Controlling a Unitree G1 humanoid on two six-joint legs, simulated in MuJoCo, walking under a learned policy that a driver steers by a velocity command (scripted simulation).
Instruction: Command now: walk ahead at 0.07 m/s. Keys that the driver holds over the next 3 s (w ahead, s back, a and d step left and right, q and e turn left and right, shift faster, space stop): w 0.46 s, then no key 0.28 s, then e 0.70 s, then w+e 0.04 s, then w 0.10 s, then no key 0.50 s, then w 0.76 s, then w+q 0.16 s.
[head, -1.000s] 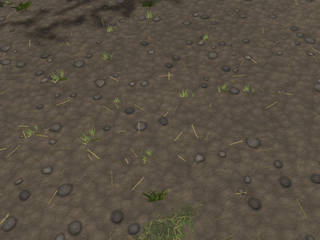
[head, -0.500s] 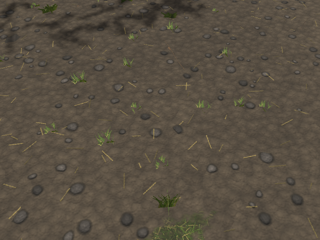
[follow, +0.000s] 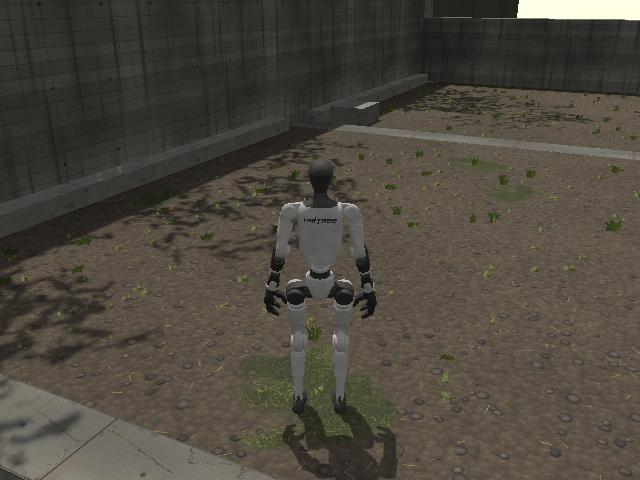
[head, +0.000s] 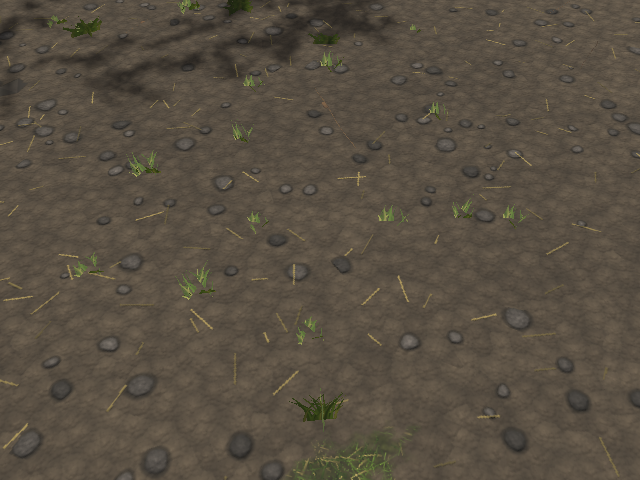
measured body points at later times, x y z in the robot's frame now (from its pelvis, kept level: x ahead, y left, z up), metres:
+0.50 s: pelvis +0.13 +0.04 +0.00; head +0.14 +0.06 +0.45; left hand +0.23 +0.29 -0.15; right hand +0.03 -0.18 -0.14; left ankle +0.04 +0.11 -0.75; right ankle +0.19 -0.09 -0.68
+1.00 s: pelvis +0.27 +0.02 -0.01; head +0.31 +0.01 +0.44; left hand +0.30 +0.27 -0.16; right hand +0.35 -0.22 -0.16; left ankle +0.30 +0.16 -0.70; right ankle +0.35 -0.03 -0.75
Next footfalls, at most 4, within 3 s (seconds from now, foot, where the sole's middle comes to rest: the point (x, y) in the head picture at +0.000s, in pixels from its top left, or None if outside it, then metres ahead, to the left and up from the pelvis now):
0.68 right None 0.39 -0.03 -0.78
1.20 left None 0.33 0.14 -0.78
1.68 right None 0.28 -0.08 -0.78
2.06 left None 0.44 0.06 -0.78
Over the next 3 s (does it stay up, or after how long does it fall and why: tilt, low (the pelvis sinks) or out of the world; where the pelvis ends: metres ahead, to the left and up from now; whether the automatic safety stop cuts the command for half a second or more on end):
stays up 0.70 -0.16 -0.03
